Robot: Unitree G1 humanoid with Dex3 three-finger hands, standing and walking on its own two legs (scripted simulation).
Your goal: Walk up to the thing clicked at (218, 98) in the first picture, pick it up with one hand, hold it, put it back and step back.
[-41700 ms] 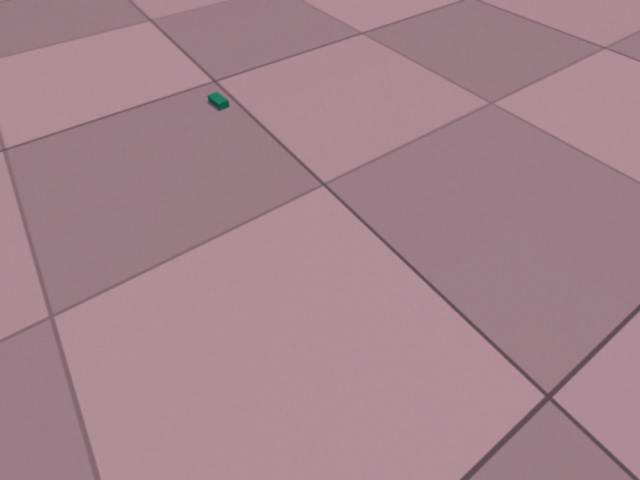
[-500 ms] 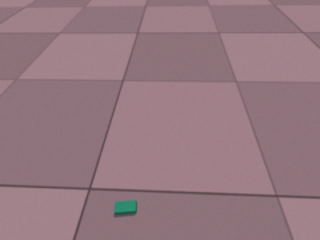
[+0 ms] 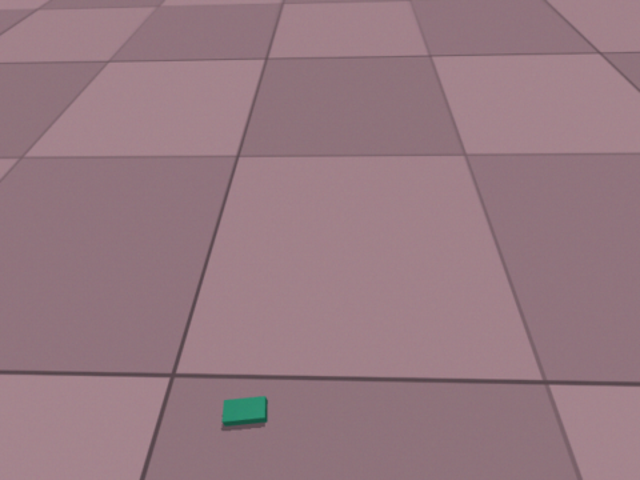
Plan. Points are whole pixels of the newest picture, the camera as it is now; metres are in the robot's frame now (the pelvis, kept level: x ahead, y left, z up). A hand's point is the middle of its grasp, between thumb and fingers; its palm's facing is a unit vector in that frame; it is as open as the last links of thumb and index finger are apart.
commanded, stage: stand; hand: left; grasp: from above
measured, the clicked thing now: (245, 411) +0.46 +0.27 -0.76
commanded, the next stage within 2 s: step back in 1.36 s
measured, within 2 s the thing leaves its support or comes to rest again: neither
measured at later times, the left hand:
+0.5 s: hand out of the picture +0.10 +0.23 -0.16, palm faces +0.00 -0.95 -0.32, open 7.4 cm
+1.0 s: hand out of the picture +0.12 +0.24 -0.15, palm faces -0.01 -0.94 -0.34, open 7.4 cm
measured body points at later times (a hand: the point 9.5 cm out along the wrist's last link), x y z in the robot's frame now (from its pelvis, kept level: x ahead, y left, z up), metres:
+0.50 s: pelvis +0.02 +0.00 +0.00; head +0.03 -0.01 +0.45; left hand +0.10 +0.28 -0.13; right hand +0.07 -0.29 -0.15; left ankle +0.02 +0.12 -0.75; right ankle +0.01 -0.11 -0.75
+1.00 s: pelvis +0.03 +0.00 +0.00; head +0.04 -0.01 +0.45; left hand +0.12 +0.29 -0.13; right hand +0.10 -0.30 -0.14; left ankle +0.02 +0.12 -0.75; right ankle +0.01 -0.11 -0.75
